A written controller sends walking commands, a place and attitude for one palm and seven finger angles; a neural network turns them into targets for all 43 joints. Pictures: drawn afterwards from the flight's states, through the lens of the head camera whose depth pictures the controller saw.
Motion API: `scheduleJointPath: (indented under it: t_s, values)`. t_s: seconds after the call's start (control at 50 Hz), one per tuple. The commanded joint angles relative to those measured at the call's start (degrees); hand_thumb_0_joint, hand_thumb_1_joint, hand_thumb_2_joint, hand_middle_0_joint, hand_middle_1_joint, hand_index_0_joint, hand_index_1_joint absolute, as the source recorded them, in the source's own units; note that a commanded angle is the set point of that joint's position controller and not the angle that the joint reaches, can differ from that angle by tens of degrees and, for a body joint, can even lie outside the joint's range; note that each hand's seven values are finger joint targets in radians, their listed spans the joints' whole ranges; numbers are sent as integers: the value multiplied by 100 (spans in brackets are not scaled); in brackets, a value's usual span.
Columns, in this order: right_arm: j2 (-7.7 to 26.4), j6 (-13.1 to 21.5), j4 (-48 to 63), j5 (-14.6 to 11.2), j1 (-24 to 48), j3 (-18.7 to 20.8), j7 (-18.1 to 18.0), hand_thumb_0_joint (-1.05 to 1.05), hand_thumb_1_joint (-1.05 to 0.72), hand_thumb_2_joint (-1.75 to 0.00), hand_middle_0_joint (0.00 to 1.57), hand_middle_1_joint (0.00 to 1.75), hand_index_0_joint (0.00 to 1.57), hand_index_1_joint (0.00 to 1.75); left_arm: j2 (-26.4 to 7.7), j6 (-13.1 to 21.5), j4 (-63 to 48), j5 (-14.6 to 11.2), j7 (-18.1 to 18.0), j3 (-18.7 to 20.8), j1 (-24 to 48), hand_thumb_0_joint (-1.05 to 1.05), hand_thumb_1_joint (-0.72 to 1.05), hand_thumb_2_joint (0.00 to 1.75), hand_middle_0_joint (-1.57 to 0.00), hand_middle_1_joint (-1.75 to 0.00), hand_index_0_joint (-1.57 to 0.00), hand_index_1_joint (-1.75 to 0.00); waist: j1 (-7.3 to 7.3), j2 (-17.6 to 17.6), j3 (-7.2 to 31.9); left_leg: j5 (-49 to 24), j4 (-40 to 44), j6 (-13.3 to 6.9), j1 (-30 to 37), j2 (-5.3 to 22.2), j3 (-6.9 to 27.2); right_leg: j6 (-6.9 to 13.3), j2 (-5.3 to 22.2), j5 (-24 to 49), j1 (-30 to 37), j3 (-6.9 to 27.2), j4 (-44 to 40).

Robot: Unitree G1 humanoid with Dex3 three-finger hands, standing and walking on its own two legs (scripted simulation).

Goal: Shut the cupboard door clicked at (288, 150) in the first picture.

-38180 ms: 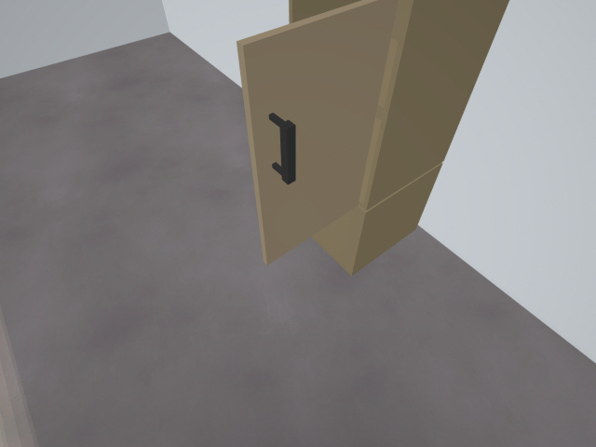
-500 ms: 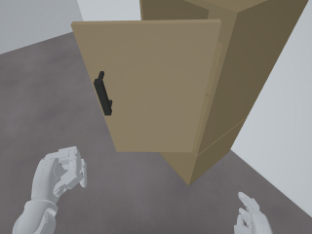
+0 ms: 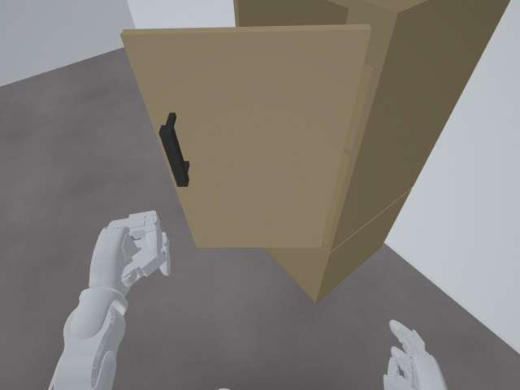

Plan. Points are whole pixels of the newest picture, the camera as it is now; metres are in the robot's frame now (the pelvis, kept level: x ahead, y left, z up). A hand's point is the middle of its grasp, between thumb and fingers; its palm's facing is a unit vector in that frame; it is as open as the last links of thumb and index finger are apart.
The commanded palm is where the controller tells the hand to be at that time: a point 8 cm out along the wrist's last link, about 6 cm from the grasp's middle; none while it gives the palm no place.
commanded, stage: bring the fist close to the handle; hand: left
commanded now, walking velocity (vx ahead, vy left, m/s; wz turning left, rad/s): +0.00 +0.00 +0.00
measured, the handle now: (177, 151) +0.50 +0.19 +0.09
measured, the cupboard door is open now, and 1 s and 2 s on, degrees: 51 51 41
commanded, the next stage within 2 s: push the door shut along its arc in 1.08 s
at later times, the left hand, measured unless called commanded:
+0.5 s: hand (183, 206) +0.36 +0.15 +0.09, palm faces +0.03 -1.00 -0.01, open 3.1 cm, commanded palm +0.34 +0.20 +0.09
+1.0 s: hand (193, 195) +0.39 +0.14 +0.09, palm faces +0.04 -1.00 -0.01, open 3.1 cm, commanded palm +0.36 +0.19 +0.09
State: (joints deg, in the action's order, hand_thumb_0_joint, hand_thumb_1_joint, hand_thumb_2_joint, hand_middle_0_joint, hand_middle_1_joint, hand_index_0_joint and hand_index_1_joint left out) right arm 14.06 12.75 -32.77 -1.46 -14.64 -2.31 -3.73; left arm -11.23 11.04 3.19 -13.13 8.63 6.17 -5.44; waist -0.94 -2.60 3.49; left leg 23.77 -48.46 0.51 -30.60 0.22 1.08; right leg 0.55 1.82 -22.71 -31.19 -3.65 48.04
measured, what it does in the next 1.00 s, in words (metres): stands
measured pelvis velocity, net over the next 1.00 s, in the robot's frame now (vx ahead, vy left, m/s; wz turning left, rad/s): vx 0.00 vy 0.00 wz -0.04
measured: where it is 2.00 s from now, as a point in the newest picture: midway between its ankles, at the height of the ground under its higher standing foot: outside the picture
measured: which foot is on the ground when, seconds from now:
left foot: down 0.00-1.00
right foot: down 0.00-1.00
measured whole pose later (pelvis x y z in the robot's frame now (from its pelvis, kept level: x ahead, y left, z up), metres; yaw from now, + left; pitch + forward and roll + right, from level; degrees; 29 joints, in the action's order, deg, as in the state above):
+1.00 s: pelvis +0.00 +0.00 +0.01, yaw -2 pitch +8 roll +0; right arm 14.4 4.3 -36.4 -1.2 -17.8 0.0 -1.5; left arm -10.1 17.3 33.6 -9.4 3.0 9.6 20.6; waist 1.3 -2.0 4.3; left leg 22.4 -45.4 0.3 -31.2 1.0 -1.1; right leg 0.4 1.0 -20.7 -33.0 -1.5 45.5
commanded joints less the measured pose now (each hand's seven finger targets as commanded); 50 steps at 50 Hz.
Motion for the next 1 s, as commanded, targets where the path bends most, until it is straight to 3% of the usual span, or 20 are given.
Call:
scheduleJointPath:
  t_s: [0.0,0.06,0.1,0.12,0.2,0.28,0.32,0.36,0.4,0.44,0.48,0.58,0.6,0.66,0.7,0.74,0.8,0.84,0.9,0.98]
  values:
    - [648,234,817,10,344,278,-33,0,-90,-90,20,30,20,30,-774,326,-924,4,-253,569,1284,0,90,90,-130,-150,-130,-150,-8,415,1151,-1067,878,-114,337,-98,11,26,-162,1038,837,89,-760]
    - [633,156,772,18,367,285,-5,0,-90,-90,20,30,20,30,-725,360,-774,75,-312,504,1730,0,90,90,-130,-150,-130,-150,47,243,1185,-1146,878,-108,394,-104,-69,22,-146,1219,840,136,-766]
    - [657,100,738,20,334,309,1,0,-90,-90,20,30,20,30,-853,384,-552,93,-344,632,1832,0,90,90,-130,-150,-130,-150,38,420,1183,-1171,862,-123,348,-96,-96,14,-155,1247,918,176,-816]
    - [639,82,735,22,351,304,8,0,-90,-90,20,30,20,30,-716,393,-459,94,-324,525,1912,0,90,90,-130,-150,-130,-150,56,375,1190,-1192,864,-126,372,-104,-121,9,-138,1316,917,191,-827]
    - [679,8,633,8,269,329,-4,0,-90,-90,20,30,20,30,-867,476,-151,93,-281,631,2489,0,90,90,-130,-150,-130,-150,105,351,1288,-1204,857,-123,393,-96,-138,17,-159,1360,941,221,-841]
    - [679,-20,556,7,211,356,-3,0,-90,-90,20,30,20,30,-640,545,115,100,-255,411,3050,0,90,90,-130,-150,-130,-150,193,233,1421,-1313,838,-117,528,-95,-132,16,-157,1564,847,190,-793]
    - [698,-56,513,5,155,372,2,0,-90,-90,20,30,20,30,-692,554,378,120,-285,475,3150,0,90,90,-130,-150,-130,-150,183,378,1464,-1375,839,-120,485,-83,-117,20,-160,1628,901,189,-774]
    - [683,-89,505,6,131,384,24,0,-90,-90,20,30,20,30,-612,582,440,159,-301,393,3348,0,90,90,-130,-150,-130,-150,174,176,1573,-1527,822,-112,578,-90,-140,33,-152,1827,909,178,-732]
    - [734,-159,432,19,53,397,20,0,-90,-90,20,30,20,30,-911,564,798,188,-365,664,3431,0,90,90,-130,-150,-130,-150,172,399,1528,-1532,805,-122,465,-77,-140,20,-158,1850,943,205,-757]
    - [706,-212,446,15,58,405,38,0,-90,-90,20,30,20,30,-812,607,882,184,-367,610,3642,0,90,90,-130,-150,-130,-150,182,490,1592,-1581,819,-122,463,-79,-178,4,-142,1976,1016,226,-763]
    - [690,-247,455,16,43,406,60,0,-90,-90,20,30,20,30,-766,676,856,210,-396,570,3844,0,90,90,-130,-150,-130,-150,159,249,1768,-1702,829,-108,585,-75,-166,37,-155,2066,1017,191,-694]
    - [693,-344,357,20,-23,425,79,0,-90,-90,20,30,20,30,-741,782,1314,270,-485,542,4306,0,90,90,-130,-150,-130,-150,246,251,1704,-1617,796,-109,520,-66,-200,22,-161,2048,912,218,-723]
    - [734,-382,319,24,-84,435,71,0,-90,-90,20,30,20,30,-944,783,1522,288,-515,704,4364,0,90,90,-130,-150,-130,-150,246,429,1673,-1548,800,-120,431,-54,-176,22,-174,1938,922,212,-741]
    - [725,-443,280,20,-109,437,85,0,-90,-90,20,30,20,30,-845,813,1826,322,-529,612,4768,0,90,90,-130,-150,-130,-150,313,349,1634,-1496,797,-122,427,-59,-191,24,-168,1937,819,235,-763]
    - [754,-487,301,34,-156,461,89,0,-90,-90,20,30,20,30,-1021,865,1932,326,-522,782,4685,0,90,90,-130,-150,-130,-150,221,434,1830,-1533,801,-132,399,-62,-204,31,-180,1954,986,254,-756]
    - [701,-497,361,29,-124,456,119,0,-90,-90,20,30,20,30,-816,925,1865,310,-491,657,4596,0,90,90,-130,-150,-130,-150,183,207,1949,-1622,809,-121,467,-76,-246,42,-174,2087,1037,253,-724]
    - [732,-532,372,37,-200,477,144,0,-90,-90,20,30,20,30,-912,1000,1880,299,-505,765,4366,0,90,90,-130,-150,-130,-150,140,459,1976,-1763,820,-135,443,-58,-229,44,-203,2228,1141,222,-705]
    - [705,-541,391,16,-170,476,163,0,-90,-90,20,30,20,30,-678,1015,1722,299,-503,560,4492,0,90,90,-130,-150,-130,-150,206,302,1878,-1750,842,-129,499,-51,-245,41,-203,2218,1012,201,-706]
    - [746,-580,381,26,-181,491,144,0,-90,-90,20,30,20,30,-840,1017,1748,329,-566,666,4477,0,90,90,-130,-150,-130,-150,233,523,1734,-1518,882,-148,417,-43,-240,22,-215,1961,967,213,-796]
    - [708,-568,356,19,-100,476,135,0,-90,-90,20,30,20,30,-756,1079,1633,371,-635,558,4824,0,90,90,-130,-150,-130,-150,270,265,1699,-1245,919,-140,479,-56,-228,36,-207,1639,831,228,-829]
